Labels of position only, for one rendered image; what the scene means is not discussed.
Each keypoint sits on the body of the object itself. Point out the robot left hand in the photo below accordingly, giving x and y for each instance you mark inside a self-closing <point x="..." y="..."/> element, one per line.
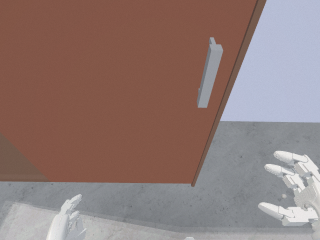
<point x="62" y="222"/>

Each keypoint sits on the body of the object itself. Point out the wardrobe door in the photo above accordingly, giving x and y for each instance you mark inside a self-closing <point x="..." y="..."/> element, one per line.
<point x="105" y="91"/>
<point x="12" y="161"/>

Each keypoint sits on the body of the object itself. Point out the handle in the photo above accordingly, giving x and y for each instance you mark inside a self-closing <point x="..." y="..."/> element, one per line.
<point x="212" y="62"/>

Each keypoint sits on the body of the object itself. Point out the robot right hand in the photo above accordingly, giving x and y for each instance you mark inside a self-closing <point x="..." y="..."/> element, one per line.
<point x="303" y="167"/>

